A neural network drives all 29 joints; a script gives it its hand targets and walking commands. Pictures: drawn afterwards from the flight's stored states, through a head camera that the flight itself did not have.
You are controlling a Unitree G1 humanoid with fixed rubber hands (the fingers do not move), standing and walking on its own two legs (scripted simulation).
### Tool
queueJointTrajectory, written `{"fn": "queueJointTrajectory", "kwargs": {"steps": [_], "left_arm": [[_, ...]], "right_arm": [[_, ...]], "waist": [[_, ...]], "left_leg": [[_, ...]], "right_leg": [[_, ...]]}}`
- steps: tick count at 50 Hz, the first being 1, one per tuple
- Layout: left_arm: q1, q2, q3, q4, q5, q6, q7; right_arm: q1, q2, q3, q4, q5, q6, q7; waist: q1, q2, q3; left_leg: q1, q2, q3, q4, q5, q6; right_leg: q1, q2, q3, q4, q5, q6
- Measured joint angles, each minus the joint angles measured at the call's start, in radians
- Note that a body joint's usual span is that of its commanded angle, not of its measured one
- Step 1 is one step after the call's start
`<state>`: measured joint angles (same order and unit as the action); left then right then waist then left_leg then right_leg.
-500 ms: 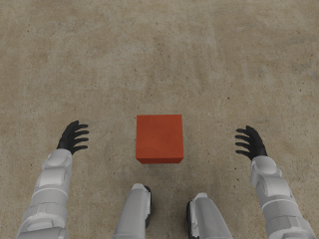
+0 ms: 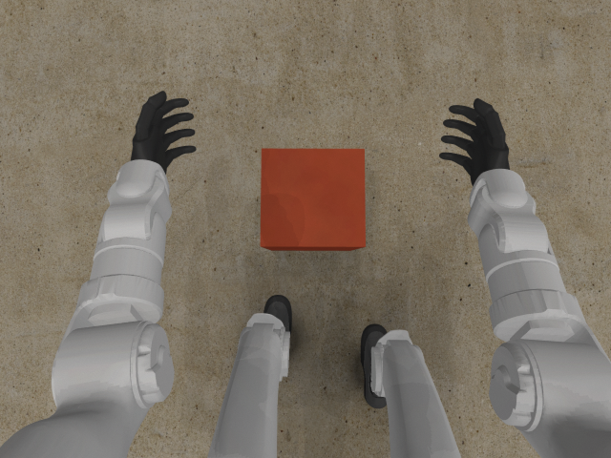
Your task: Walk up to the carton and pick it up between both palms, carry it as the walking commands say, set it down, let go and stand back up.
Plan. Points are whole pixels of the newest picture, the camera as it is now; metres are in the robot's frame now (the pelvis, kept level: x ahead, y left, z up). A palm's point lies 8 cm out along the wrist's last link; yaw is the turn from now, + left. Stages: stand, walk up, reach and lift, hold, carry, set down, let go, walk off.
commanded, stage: reach and lift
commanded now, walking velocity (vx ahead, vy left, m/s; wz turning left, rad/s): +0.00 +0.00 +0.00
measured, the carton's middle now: (311, 206) +0.47 +0.04 -0.52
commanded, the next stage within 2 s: none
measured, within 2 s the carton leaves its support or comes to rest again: neither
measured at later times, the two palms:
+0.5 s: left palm (191, 174) +0.46 +0.23 -0.22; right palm (448, 182) +0.47 -0.16 -0.22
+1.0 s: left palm (218, 194) +0.46 +0.23 -0.38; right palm (418, 198) +0.47 -0.16 -0.37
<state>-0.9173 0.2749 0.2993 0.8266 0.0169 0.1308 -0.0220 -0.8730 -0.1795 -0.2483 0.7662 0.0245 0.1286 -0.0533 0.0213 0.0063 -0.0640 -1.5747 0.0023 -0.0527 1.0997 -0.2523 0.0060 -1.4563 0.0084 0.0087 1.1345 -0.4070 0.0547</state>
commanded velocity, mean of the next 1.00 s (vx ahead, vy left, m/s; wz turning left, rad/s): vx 0.00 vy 0.00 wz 0.00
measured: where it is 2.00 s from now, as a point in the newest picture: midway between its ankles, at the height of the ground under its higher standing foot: (325, 365)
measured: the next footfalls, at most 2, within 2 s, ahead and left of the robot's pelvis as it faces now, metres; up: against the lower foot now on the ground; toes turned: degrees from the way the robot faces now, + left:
none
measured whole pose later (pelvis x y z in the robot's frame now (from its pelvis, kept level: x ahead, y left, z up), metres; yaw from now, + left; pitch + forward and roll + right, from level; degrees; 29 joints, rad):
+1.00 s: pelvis -0.03 -0.01 -0.22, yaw -2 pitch +45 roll -4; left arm -1.15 0.36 0.21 0.95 -0.13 0.09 0.04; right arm -1.12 -0.26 -0.13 0.85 0.13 0.11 -0.13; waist 0.05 -0.01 0.10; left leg -2.27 -0.01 -0.07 1.93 -0.43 -0.02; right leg -2.14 0.07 0.04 2.01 -0.65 0.08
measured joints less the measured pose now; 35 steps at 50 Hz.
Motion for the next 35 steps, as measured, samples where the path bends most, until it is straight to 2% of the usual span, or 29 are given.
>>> {"fn": "queueJointTrajectory", "kwargs": {"steps": [7, 15, 23, 30, 35], "left_arm": [[-0.005, -0.023, 0.027, -0.048, 0.03, -0.005, -0.008], [-0.03, -0.016, 0.048, -0.006, 0.04, -0.02, -0.021], [-0.067, 0.005, 0.032, 0.045, -0.003, -0.04, -0.01], [-0.084, 0.028, -0.001, 0.03, -0.066, -0.029, 0.005], [-0.105, 0.048, -0.025, 0.02, -0.099, -0.012, 0.016]], "right_arm": [[-0.004, 0.011, -0.016, -0.044, -0.027, -0.009, 0.01], [-0.026, 0.014, -0.02, -0.011, -0.026, -0.014, 0.006], [-0.07, 0.01, 0.016, 0.022, 0.0, -0.026, -0.034], [-0.089, -0.006, 0.065, -0.015, 0.037, -0.01, -0.071], [-0.107, -0.03, 0.088, -0.033, 0.061, 0.01, -0.08]], "waist": [[0.005, 0.006, -0.017], [0.008, 0.003, -0.035], [0.016, 0.004, -0.056], [0.025, 0.004, -0.034], [0.028, 0.003, 0.004]], "left_leg": [[-0.077, -0.003, -0.006, 0.03, -0.007, 0.0], [-0.175, -0.002, -0.009, 0.126, -0.04, -0.008], [-0.346, -0.003, -0.012, 0.317, -0.1, -0.018], [-0.49, -0.007, -0.013, 0.488, -0.139, -0.024], [-0.563, -0.011, -0.014, 0.592, -0.155, -0.027]], "right_leg": [[-0.075, 0.003, 0.0, 0.029, -0.009, 0.002], [-0.174, 0.012, 0.004, 0.131, -0.046, -0.001], [-0.345, 0.025, 0.009, 0.333, -0.117, -0.002], [-0.488, 0.036, 0.016, 0.516, -0.17, 0.0], [-0.559, 0.043, 0.021, 0.628, -0.196, 0.005]]}}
